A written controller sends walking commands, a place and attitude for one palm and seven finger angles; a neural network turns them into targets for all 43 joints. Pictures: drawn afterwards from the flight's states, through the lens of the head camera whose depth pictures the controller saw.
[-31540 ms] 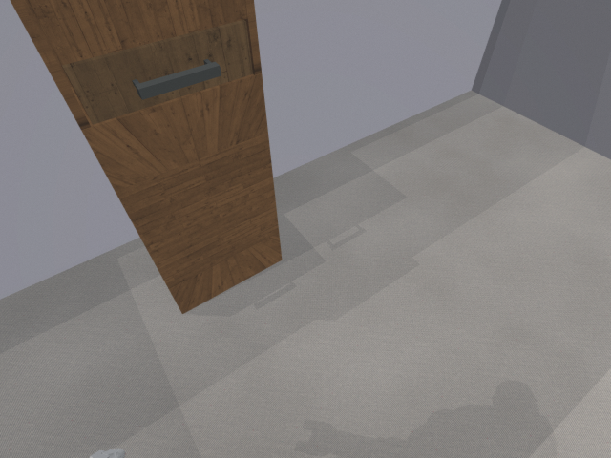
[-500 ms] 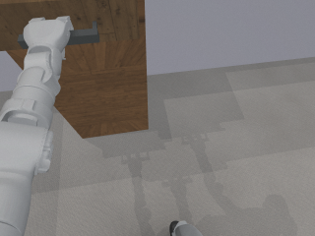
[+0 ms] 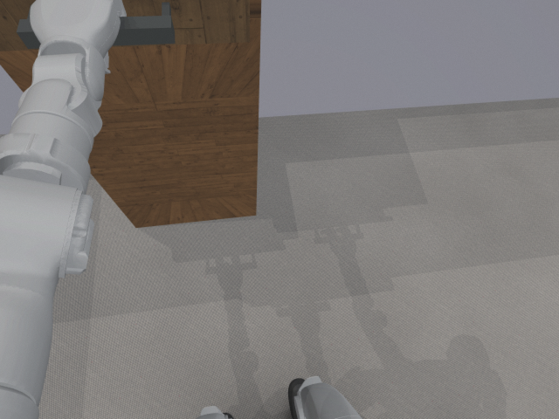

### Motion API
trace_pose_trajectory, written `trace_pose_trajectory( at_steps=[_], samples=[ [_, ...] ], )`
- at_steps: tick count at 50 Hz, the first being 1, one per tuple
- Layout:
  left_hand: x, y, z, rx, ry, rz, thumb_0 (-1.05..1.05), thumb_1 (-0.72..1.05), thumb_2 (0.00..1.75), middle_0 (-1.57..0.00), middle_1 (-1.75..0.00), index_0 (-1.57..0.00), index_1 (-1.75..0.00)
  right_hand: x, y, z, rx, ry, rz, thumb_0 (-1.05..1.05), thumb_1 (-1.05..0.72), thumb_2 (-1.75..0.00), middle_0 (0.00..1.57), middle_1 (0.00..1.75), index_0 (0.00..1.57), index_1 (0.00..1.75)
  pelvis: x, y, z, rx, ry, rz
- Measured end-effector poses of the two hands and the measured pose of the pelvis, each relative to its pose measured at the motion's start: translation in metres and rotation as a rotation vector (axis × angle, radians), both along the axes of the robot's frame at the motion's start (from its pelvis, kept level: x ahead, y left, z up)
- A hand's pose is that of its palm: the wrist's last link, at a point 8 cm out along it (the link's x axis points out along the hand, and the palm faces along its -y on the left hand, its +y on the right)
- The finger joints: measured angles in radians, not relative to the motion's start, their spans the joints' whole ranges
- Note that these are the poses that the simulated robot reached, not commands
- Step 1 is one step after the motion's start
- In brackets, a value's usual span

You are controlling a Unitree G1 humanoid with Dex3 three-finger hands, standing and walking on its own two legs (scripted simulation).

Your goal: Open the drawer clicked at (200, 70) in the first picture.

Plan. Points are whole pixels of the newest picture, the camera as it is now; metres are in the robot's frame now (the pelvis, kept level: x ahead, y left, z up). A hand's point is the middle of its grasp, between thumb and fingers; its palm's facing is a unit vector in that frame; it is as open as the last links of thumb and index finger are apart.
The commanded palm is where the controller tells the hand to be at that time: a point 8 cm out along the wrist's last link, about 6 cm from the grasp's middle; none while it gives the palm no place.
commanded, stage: pull the drawer open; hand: left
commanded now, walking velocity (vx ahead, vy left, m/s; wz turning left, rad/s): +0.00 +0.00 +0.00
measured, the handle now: (101, 21) +0.63 +0.14 +0.13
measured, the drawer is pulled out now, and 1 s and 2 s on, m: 0.06 0.06 0.06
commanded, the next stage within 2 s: open the thumb to release the handle in 1.32 s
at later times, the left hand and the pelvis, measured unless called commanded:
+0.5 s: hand (96, 69) +0.58 +0.15 +0.11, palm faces -0.05 -0.02 -1.00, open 5.7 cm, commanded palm +0.55 +0.16 +0.15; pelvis +0.01 +0.01 +0.01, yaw -4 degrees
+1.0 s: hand (98, 59) +0.59 +0.15 +0.11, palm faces -0.04 -0.01 -1.00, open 5.7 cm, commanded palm +0.56 +0.15 +0.15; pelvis +0.00 +0.00 +0.00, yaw -1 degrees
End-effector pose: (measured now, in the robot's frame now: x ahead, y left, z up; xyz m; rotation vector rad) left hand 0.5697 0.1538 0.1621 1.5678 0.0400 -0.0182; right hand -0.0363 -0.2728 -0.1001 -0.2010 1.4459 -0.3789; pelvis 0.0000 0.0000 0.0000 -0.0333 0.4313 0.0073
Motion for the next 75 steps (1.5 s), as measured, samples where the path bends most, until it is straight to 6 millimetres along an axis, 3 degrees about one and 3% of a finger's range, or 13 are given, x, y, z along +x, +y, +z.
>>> trace_pose_trajectory(
  at_steps=[10, 16, 22, 31, 36, 41, 51, 56, 60, 64, 70, 75],
  samples=[
    [0.0, -0.001, 0.001, 0.002, 0.012, 0.011, 0.03, 0.73, 0.81, -0.34, -1.35, -0.39, -1.35, -0.08, 0.025, 0.009, 0.028, 0.148, -0.117, 0.0, -0.91, -0.9, 0.2, 0.3, 0.2, 0.3, -0.011, 0.003, 0.0, -0.001, 0.0, -0.022],
    [-0.002, 0.0, 0.001, -0.002, 0.016, 0.006, 0.03, 0.74, 0.8, -0.33, -1.35, -0.38, -1.35, -0.099, 0.04, 0.013, 0.055, 0.18, -0.166, 0.01, -0.91, -0.9, 0.2, 0.3, 0.2, 0.3, -0.008, 0.008, 0.004, 0.002, -0.01, -0.054],
    [-0.009, 0.001, 0.001, -0.01, 0.02, -0.022, 0.02, 0.74, 0.79, -0.33, -1.35, -0.36, -1.36, -0.076, 0.043, 0.008, 0.078, 0.141, -0.153, 0.01, -0.9, -0.9, 0.21, 0.3, 0.2, 0.3, 0.004, 0.012, 0.009, 0.001, -0.034, -0.065],
    [-0.011, 0.004, 0.001, -0.013, 0.013, -0.037, 0.01, 0.72, 0.82, -0.34, -1.35, -0.37, -1.36, 0.009, 0.024, -0.002, 0.051, -0.019, -0.035, 0.01, -0.9, -0.9, 0.21, 0.3, 0.2, 0.3, 0.015, 0.014, 0.009, -0.001, -0.047, -0.026],
    [-0.002, 0.003, 0.0, -0.009, 0.0, -0.026, 0.02, 0.72, 0.83, -0.36, -1.35, -0.38, -1.35, 0.037, 0.012, -0.002, 0.007, -0.086, 0.023, 0.0, -0.91, -0.9, 0.21, 0.3, 0.2, 0.3, 0.011, 0.012, 0.004, -0.001, -0.016, -0.005],
    [0.003, 0.001, 0.0, -0.007, -0.004, -0.012, 0.03, 0.72, 0.83, -0.36, -1.35, -0.38, -1.35, 0.028, 0.007, -0.001, -0.003, -0.065, 0.028, 0.0, -0.91, -0.9, 0.2, 0.3, 0.2, 0.3, 0.006, 0.008, 0.0, -0.004, 0.003, 0.001],
    [0.004, 0.0, 0.0, -0.004, 0.004, 0.006, 0.03, 0.74, 0.81, -0.32, -1.35, -0.38, -1.34, -0.047, 0.021, 0.004, 0.041, 0.109, -0.092, 0.0, -0.91, -0.9, 0.2, 0.3, 0.2, 0.3, 0.003, 0.004, 0.002, -0.003, -0.003, -0.029],
    [0.001, 0.0, 0.0, -0.005, 0.018, 0.003, 0.03, 0.75, 0.79, -0.31, -1.35, -0.36, -1.35, -0.066, 0.032, 0.009, 0.072, 0.163, -0.138, 0.0, -0.91, -0.9, 0.2, 0.3, 0.2, 0.3, 0.009, 0.004, 0.007, -0.001, -0.02, -0.048],
    [-0.004, 0.001, 0.001, -0.004, 0.025, -0.01, 0.03, 0.74, 0.79, -0.32, -1.35, -0.35, -1.35, -0.06, 0.034, 0.008, 0.084, 0.157, -0.142, 0.01, -0.91, -0.9, 0.2, 0.3, 0.2, 0.3, 0.015, 0.005, 0.011, -0.001, -0.035, -0.054],
    [-0.007, 0.002, 0.001, -0.009, 0.028, -0.031, 0.02, 0.74, 0.79, -0.32, -1.35, -0.35, -1.35, -0.036, 0.03, 0.004, 0.081, 0.109, -0.114, 0.01, -0.91, -0.9, 0.21, 0.3, 0.2, 0.3, 0.02, 0.006, 0.012, -0.001, -0.048, -0.049],
    [0.0, 0.003, 0.002, -0.014, 0.03, -0.029, 0.02, 0.72, 0.82, -0.36, -1.35, -0.38, -1.35, 0.004, 0.014, 0.0, 0.027, 0.002, -0.035, 0.0, -0.9, -0.9, 0.21, 0.3, 0.2, 0.3, 0.015, 0.006, 0.007, 0.0, -0.026, -0.015],
    [0.005, 0.003, 0.001, -0.013, 0.013, -0.025, 0.02, 0.71, 0.84, -0.37, -1.35, -0.4, -1.35, 0.015, 0.006, 0.001, -0.008, -0.045, 0.0, 0.0, -0.91, -0.9, 0.21, 0.3, 0.2, 0.3, 0.008, 0.007, 0.002, -0.001, 0.002, -0.01]
  ],
)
